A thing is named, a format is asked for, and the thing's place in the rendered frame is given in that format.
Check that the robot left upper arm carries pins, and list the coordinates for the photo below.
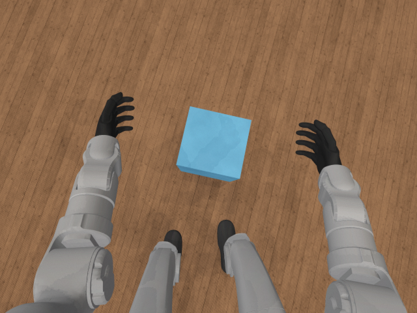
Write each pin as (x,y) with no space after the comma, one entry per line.
(72,280)

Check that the robot left forearm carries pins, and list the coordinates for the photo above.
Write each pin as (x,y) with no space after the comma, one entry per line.
(87,221)

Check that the robot right upper arm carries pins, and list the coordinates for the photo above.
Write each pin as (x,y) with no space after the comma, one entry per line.
(346,296)

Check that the robot right thigh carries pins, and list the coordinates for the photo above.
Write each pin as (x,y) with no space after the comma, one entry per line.
(255,290)

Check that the robot right hand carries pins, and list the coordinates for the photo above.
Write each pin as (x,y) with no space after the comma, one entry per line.
(325,150)

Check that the robot left shin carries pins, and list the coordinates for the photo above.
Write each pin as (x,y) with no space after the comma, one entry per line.
(164,244)

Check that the robot right forearm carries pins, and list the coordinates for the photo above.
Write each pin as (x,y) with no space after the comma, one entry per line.
(352,251)

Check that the carton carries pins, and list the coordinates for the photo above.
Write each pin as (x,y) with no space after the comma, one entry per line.
(213,144)

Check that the robot left hand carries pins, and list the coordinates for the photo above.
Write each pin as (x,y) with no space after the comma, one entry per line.
(108,121)

